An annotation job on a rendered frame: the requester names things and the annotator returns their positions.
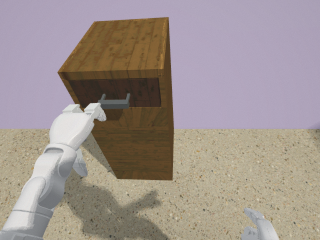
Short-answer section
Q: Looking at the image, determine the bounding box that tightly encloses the drawer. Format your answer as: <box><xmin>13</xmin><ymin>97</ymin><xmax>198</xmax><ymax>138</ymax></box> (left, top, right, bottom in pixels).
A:
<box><xmin>69</xmin><ymin>77</ymin><xmax>161</xmax><ymax>108</ymax></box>

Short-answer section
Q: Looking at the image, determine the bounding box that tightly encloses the left robot forearm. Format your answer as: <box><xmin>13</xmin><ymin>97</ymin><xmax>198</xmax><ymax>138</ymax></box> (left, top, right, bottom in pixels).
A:
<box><xmin>0</xmin><ymin>143</ymin><xmax>77</xmax><ymax>240</ymax></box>

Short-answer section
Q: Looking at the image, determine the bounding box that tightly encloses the handle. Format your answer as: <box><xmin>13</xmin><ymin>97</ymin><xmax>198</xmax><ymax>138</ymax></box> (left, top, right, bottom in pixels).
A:
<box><xmin>97</xmin><ymin>93</ymin><xmax>131</xmax><ymax>109</ymax></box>

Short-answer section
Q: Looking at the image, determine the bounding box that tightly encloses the robot right hand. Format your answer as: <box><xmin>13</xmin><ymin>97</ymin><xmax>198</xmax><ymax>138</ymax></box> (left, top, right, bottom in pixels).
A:
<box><xmin>241</xmin><ymin>207</ymin><xmax>279</xmax><ymax>240</ymax></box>

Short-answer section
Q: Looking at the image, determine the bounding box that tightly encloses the robot left hand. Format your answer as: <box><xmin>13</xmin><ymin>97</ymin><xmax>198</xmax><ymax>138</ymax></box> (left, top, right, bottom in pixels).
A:
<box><xmin>49</xmin><ymin>103</ymin><xmax>107</xmax><ymax>177</ymax></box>

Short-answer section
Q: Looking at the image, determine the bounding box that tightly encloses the cabinet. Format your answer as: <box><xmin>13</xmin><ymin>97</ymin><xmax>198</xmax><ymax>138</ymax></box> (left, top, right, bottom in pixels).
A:
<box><xmin>57</xmin><ymin>17</ymin><xmax>174</xmax><ymax>181</ymax></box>

